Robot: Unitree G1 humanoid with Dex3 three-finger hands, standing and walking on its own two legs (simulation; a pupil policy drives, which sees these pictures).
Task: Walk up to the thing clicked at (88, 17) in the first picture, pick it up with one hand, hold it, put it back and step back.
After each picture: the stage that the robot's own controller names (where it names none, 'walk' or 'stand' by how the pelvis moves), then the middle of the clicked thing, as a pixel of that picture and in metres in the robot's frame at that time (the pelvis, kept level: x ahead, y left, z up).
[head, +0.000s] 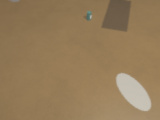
stand; (89, 15) +1.94 -0.07 -0.72
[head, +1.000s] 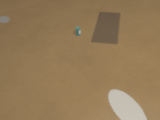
walk; (78, 31) +1.81 +0.21 -0.70
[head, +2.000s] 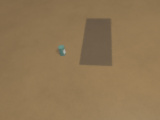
walk; (62, 50) +1.24 +0.32 -0.72
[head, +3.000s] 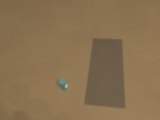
walk; (63, 84) +0.79 +0.27 -0.72
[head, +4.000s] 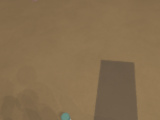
walk; (66, 119) +0.48 +0.23 -0.72
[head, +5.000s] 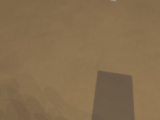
stand; out of the picture +0.35 +0.18 -0.70
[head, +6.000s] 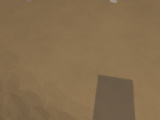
stand; out of the picture +0.31 +0.17 -0.72
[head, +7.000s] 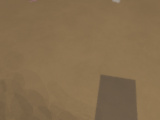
stand; out of the picture +0.31 +0.17 -0.73
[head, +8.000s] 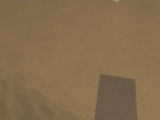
stand; out of the picture +0.31 +0.18 -0.73
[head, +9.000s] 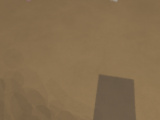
stand; out of the picture +0.30 +0.18 -0.73
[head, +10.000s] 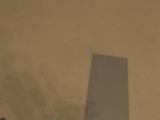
go down; out of the picture +0.32 +0.18 -0.69
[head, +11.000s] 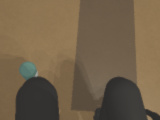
go down; (29, 72) +0.38 +0.22 -0.29
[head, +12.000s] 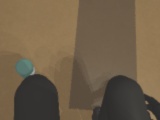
close in; (26, 69) +0.38 +0.23 -0.28
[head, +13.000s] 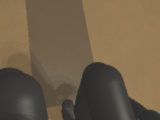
close in; out of the picture +0.36 +0.26 -0.21
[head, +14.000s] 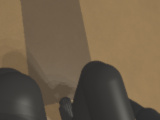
close; out of the picture +0.36 +0.26 -0.21
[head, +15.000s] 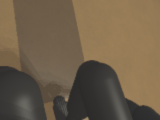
lift; out of the picture +0.35 +0.26 -0.22
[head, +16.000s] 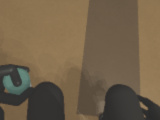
lift; (19, 85) +0.29 +0.23 -0.06
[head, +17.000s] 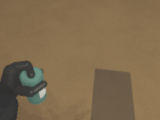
hold; (34, 86) +0.33 +0.17 +0.04
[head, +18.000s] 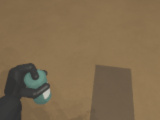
hold; (38, 87) +0.33 +0.17 +0.01
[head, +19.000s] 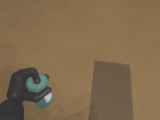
crouch; (40, 91) +0.32 +0.16 -0.01
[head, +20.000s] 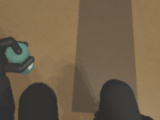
lower; (21, 60) +0.41 +0.20 -0.10
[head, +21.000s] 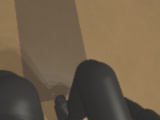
lower; out of the picture +0.39 +0.27 -0.22
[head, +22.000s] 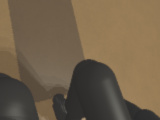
lower; out of the picture +0.39 +0.28 -0.22
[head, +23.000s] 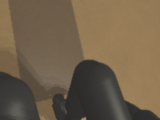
lower; out of the picture +0.39 +0.28 -0.22
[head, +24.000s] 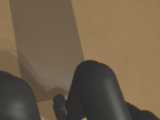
lower; out of the picture +0.38 +0.28 -0.22
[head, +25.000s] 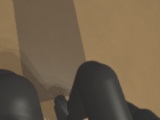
open; out of the picture +0.36 +0.27 -0.22
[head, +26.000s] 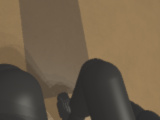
withdraw; out of the picture +0.36 +0.25 -0.22
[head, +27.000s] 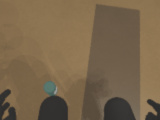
walk; (50, 88) +0.38 +0.19 -0.46
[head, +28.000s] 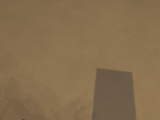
stand; out of the picture +0.32 +0.16 -0.66
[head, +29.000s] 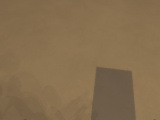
stand; out of the picture +0.33 +0.17 -0.67
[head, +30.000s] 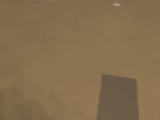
stand; out of the picture +0.36 +0.15 -0.71
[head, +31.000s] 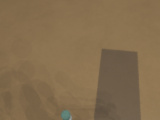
walk; (66, 116) +0.39 +0.19 -0.69
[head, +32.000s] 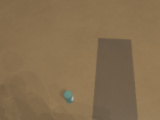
walk; (69, 97) +0.56 +0.18 -0.71
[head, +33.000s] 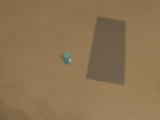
walk; (67, 58) +0.90 +0.14 -0.69
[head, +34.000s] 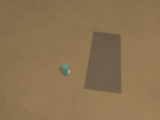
stand; (66, 70) +0.95 +0.18 -0.71
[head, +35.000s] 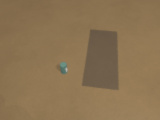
stand; (63, 68) +0.97 +0.20 -0.72
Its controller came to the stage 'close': yes
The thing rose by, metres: 0.71
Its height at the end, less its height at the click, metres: +0.00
